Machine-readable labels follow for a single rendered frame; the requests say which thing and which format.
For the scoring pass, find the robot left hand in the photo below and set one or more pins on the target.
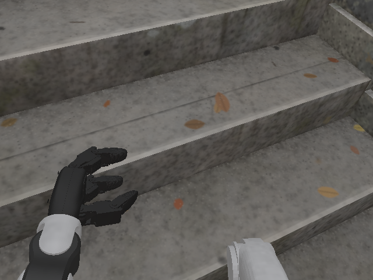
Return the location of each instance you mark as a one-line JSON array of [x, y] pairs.
[[73, 188]]

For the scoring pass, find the left robot forearm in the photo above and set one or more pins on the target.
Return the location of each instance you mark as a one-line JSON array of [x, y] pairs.
[[54, 252]]

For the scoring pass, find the robot right thigh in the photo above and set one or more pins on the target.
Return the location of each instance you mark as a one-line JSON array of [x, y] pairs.
[[252, 259]]

